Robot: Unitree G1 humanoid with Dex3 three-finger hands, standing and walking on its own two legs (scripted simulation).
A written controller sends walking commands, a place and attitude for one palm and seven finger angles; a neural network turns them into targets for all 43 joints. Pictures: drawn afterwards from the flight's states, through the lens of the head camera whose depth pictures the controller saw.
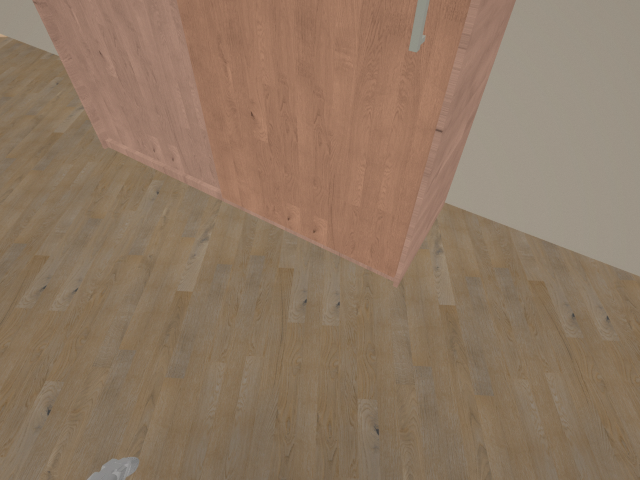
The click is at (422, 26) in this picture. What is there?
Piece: wardrobe's sliding door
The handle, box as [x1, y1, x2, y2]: [409, 0, 429, 52]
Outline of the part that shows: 429,0 418,0 409,50 416,52 419,49 419,45 424,40 425,35 422,34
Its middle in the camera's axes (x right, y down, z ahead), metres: +0.21 -0.52 +0.74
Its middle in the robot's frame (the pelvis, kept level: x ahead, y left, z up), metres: +0.95 -0.15 +0.27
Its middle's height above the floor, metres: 1.04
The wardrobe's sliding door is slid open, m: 0.00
